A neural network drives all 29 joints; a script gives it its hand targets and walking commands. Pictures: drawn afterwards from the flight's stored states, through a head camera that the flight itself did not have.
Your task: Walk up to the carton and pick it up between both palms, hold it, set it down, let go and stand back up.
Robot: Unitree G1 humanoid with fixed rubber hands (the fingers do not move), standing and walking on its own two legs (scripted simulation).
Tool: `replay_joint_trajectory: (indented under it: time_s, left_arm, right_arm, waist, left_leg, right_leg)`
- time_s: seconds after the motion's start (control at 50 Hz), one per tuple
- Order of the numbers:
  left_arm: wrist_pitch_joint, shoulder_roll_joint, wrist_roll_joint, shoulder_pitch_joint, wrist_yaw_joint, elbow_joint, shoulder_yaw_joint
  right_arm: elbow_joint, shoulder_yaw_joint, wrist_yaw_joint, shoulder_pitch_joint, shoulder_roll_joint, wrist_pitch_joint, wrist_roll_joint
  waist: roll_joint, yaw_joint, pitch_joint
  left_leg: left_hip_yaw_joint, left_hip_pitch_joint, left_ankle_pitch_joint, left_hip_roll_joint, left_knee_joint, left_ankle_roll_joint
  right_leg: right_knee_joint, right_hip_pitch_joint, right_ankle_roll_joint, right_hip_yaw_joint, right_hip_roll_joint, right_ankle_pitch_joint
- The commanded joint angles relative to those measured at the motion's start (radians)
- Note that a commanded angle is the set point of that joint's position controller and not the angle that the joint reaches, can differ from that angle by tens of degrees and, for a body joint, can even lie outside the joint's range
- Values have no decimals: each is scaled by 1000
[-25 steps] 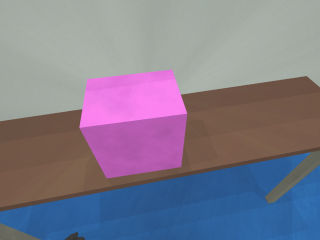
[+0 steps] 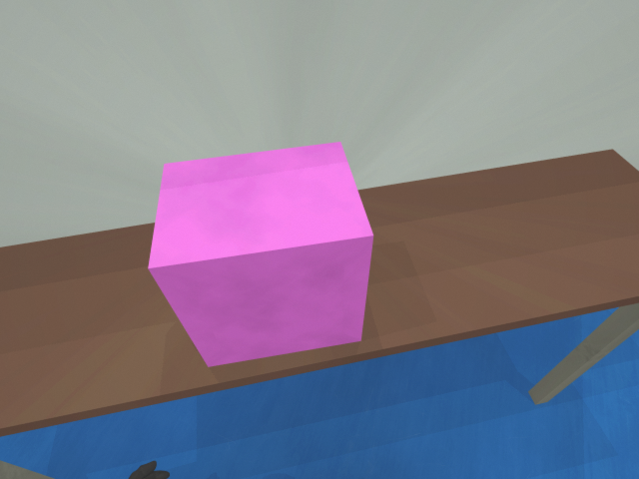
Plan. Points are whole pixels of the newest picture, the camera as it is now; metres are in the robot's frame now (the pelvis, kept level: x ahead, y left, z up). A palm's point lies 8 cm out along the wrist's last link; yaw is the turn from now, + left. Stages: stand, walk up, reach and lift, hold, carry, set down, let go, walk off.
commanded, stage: walk up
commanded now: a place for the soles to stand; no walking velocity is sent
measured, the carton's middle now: (271, 260) +0.39 +0.07 +0.07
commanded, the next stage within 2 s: reach and lift in 0.44 s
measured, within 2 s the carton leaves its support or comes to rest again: neither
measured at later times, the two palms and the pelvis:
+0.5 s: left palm out of the picture +0.11 +0.26 -0.10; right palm out of the picture +0.04 -0.26 -0.11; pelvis -0.01 +0.01 +0.00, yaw +0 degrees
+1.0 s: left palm out of the picture +0.13 +0.24 -0.05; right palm out of the picture +0.13 -0.23 -0.07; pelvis -0.02 -0.02 +0.02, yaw +5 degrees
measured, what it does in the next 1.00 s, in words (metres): stands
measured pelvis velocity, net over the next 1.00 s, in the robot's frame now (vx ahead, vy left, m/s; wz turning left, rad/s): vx -0.02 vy -0.02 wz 0.09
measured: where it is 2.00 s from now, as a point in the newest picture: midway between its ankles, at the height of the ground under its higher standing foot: outside the picture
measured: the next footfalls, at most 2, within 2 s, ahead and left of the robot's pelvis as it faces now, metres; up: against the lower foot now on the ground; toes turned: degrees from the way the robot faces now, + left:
none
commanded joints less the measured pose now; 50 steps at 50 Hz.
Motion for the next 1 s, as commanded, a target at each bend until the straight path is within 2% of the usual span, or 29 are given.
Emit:
replay_joint_trajectory:
  time_s: [0.0,0.02,0.06,0.08,0.1,0.12,0.16,0.2,0.22,0.26,0.28,0.3,0.32,0.34,0.36,0.38,0.42,0.44,0.46,0.48,0.52,0.56,0.6,0.64,0.7,0.8,0.88,0.98]
  left_arm:
    - [-22,181,3,-33,14,-105,62]
    - [-22,163,4,-30,13,-106,54]
    - [-17,140,7,-24,14,-101,47]
    - [-15,137,10,-15,14,-101,47]
    - [-15,138,10,-15,14,-99,51]
    - [-16,140,11,-10,12,-95,55]
    - [-18,149,2,-4,5,-95,62]
    - [-23,178,-4,-4,3,-88,68]
    - [-25,190,-4,4,3,-81,71]
    - [-28,216,-3,-6,8,-72,77]
    - [-26,213,-1,-21,11,-71,75]
    - [-25,205,0,-32,13,-68,72]
    - [-25,194,-1,-39,13,-65,65]
    - [-24,175,1,-52,12,-67,58]
    - [-24,153,0,-48,12,-65,47]
    - [-24,143,-1,-35,12,-59,46]
    - [-21,135,-2,-20,12,-56,45]
    - [156,120,-29,-448,20,-29,5]
    - [232,95,-12,-416,48,-43,-4]
    - [279,91,-1,-401,41,-67,-9]
    - [340,98,9,-370,0,-184,17]
    - [370,111,41,-352,-18,-296,52]
    - [377,107,65,-316,-13,-353,69]
    - [364,99,79,-282,-3,-370,74]
    - [334,95,83,-259,7,-368,69]
    - [304,118,44,-309,4,-356,54]
    - [268,134,14,-327,1,-360,62]
    - [195,145,-35,-332,1,-371,66]
  right_arm:
    - [-78,-48,-7,79,-147,-41,1]
    - [-74,-52,-6,72,-163,-46,0]
    - [-74,-56,-9,64,-183,-53,3]
    - [-82,-54,-12,52,-187,-53,4]
    - [-88,-55,-12,39,-187,-49,7]
    - [-90,-54,-11,32,-187,-45,8]
    - [-92,-43,-8,9,-176,-33,9]
    - [-87,-35,-6,9,-157,-25,10]
    - [-86,-34,-5,18,-148,-23,5]
    - [-82,-32,-4,48,-127,-19,4]
    - [-78,-32,-5,63,-128,-22,5]
    - [-73,-36,-5,80,-127,-28,2]
    - [-61,-38,-6,95,-136,-35,8]
    - [-58,-40,-6,96,-140,-42,6]
    - [-56,-43,-9,87,-150,-48,11]
    - [-53,-44,-10,84,-156,-52,11]
    - [-60,-47,-12,69,-161,-50,11]
    - [27,-138,50,-457,-82,-209,-60]
    - [13,-168,90,-339,-154,-233,-73]
    - [24,-194,92,-295,-141,-241,-81]
    - [6,-222,68,-238,-151,-244,-61]
    - [14,-222,45,-210,-143,-252,-34]
    - [30,-202,38,-169,-125,-258,-9]
    - [28,-172,32,-130,-100,-257,10]
    - [5,-128,18,-108,-66,-236,23]
    - [-46,-104,-9,-153,8,-197,-2]
    - [-139,-95,-17,-166,54,-172,-15]
    - [-275,-85,-25,-156,100,-169,-27]
  waist:
    - [-96,-16,-58]
    - [-63,-10,-67]
    - [-20,-6,-77]
    - [1,-1,-65]
    - [12,1,-59]
    - [17,4,-55]
    - [18,13,-31]
    - [-26,21,-7]
    - [-45,19,-6]
    - [-109,12,-28]
    - [-116,6,-24]
    - [-115,-1,-38]
    - [-113,-8,-62]
    - [-89,-10,-43]
    - [-53,-2,-40]
    - [-38,5,-57]
    - [-27,15,-62]
    - [39,100,18]
    - [56,48,60]
    - [-1,36,23]
    - [-46,35,-103]
    - [-42,19,-247]
    - [-18,11,-305]
    - [-20,5,-290]
    - [-27,-3,-211]
    - [10,-14,-31]
    - [28,-1,19]
    - [-7,6,-1]
  left_leg:
    - [-140,153,262,68,-160,41]
    - [-147,152,291,106,-192,64]
    - [-175,104,343,211,-250,133]
    - [-173,99,412,237,-244,155]
    - [-154,78,449,241,-235,159]
    - [-138,37,416,235,-226,155]
    - [-94,-45,256,186,-210,112]
    - [-66,-12,244,116,-152,57]
    - [-68,18,234,87,-116,39]
    - [-89,58,146,39,-80,17]
    - [-103,80,139,33,-93,14]
    - [-119,111,162,38,-126,20]
    - [-121,153,192,53,-163,29]
    - [-123,153,233,78,-199,41]
    - [-139,146,298,105,-219,54]
    - [-133,131,336,136,-233,74]
    - [-120,91,354,171,-243,100]
    - [-129,-222,196,34,-92,-50]
    - [-133,-154,17,41,-167,-45]
    - [-138,-80,77,64,-118,-46]
    - [-95,19,227,54,-35,-45]
    - [-93,118,378,43,12,-58]
    - [-109,189,459,39,13,-71]
    - [-112,207,440,27,-22,-64]
    - [-98,179,339,-5,-109,-47]
    - [-72,89,152,-28,-253,-22]
    - [-55,16,111,-24,-354,-2]
    - [-45,-25,98,-24,-416,24]
  right_leg:
    - [-190,-95,-98,142,-106,274]
    - [-131,-89,-72,78,-77,285]
    - [8,-19,-36,-51,-45,290]
    - [23,-14,-30,-79,-46,286]
    - [19,1,-32,-97,-51,273]
    - [3,34,-40,-88,-57,272]
    - [-60,85,-60,-42,-76,293]
    - [-121,39,-85,32,-104,366]
    - [-155,7,-105,95,-124,363]
    - [-255,-39,-139,217,-165,248]
    - [-273,-53,-150,235,-170,227]
    - [-264,-57,-144,224,-163,239]
    - [-248,-70,-123,176,-138,244]
    - [-211,-71,-96,114,-111,265]
    - [-157,-47,-78,64,-92,338]
    - [-104,-6,-64,3,-74,367]
    - [-68,37,-55,-52,-64,350]
    - [-50,-145,-126,-280,-94,28]
    - [-31,-176,-134,-293,-78,5]
    - [-47,-200,-137,-311,-86,62]
    - [-61,-125,-109,-294,-80,216]
    - [-46,-58,-89,-307,-66,373]
    - [-56,-37,-87,-321,-53,411]
    - [-95,-2,-87,-312,-50,420]
    - [-165,77,-71,-275,-59,398]
    - [-262,140,-52,-233,-75,236]
    - [-303,256,-47,-226,-70,175]
    - [-340,340,-29,-216,-66,169]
